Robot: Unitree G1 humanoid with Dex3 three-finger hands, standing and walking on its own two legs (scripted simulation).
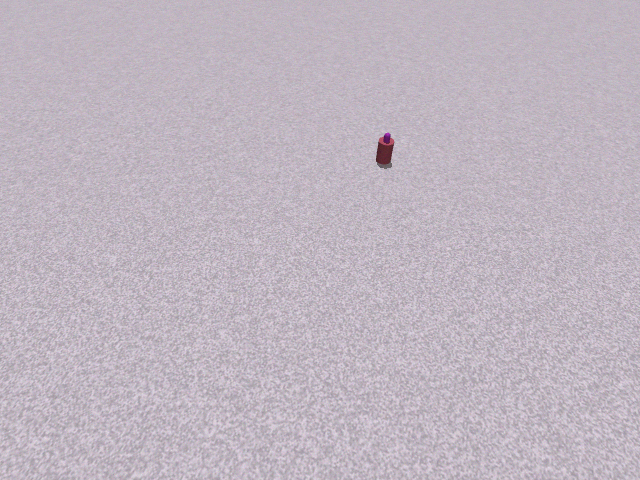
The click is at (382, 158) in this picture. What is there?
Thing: necked bottle
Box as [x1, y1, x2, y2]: [376, 133, 393, 163]
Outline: 389,133 385,133 384,136 379,139 376,160 379,163 388,163 390,160 393,140 390,137
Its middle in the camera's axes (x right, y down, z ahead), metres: +0.34 -0.50 +2.00
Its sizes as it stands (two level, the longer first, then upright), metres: 0.079 0.079 0.163
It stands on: the floor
